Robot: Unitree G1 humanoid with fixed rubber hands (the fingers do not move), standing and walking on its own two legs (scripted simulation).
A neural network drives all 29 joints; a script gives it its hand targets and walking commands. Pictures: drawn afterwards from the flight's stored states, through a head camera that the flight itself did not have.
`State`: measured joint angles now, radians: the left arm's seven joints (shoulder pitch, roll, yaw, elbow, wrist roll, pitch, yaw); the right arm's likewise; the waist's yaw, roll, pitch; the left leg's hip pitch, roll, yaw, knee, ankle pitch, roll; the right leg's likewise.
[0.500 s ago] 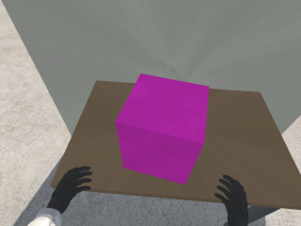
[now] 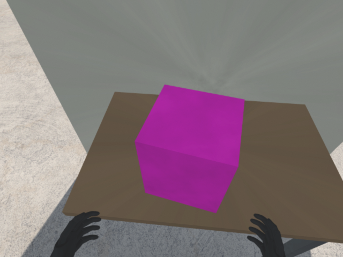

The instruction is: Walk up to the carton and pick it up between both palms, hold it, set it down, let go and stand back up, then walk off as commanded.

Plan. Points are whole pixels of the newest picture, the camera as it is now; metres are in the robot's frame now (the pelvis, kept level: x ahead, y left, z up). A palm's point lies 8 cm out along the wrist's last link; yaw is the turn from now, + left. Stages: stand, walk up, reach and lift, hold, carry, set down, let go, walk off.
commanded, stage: set down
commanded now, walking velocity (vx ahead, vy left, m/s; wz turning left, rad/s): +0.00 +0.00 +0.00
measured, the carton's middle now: (190, 150) +0.41 -0.01 +0.00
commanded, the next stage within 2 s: none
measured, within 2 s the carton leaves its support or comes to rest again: neither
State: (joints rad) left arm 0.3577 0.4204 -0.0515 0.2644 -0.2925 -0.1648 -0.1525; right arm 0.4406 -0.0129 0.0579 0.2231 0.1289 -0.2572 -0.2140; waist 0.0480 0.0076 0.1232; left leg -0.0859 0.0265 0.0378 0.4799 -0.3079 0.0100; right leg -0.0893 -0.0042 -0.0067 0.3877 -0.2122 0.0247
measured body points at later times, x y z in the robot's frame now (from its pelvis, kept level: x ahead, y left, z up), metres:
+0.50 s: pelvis +0.00 +0.00 +0.00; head +0.01 +0.01 +0.45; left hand +0.17 +0.25 -0.05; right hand +0.16 -0.20 -0.05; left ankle -0.02 +0.10 -0.74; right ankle +0.00 -0.14 -0.74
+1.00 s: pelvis +0.00 -0.02 +0.00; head +0.01 -0.01 +0.45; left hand +0.17 +0.23 -0.06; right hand +0.16 -0.22 -0.07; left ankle -0.02 +0.10 -0.74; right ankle +0.00 -0.14 -0.74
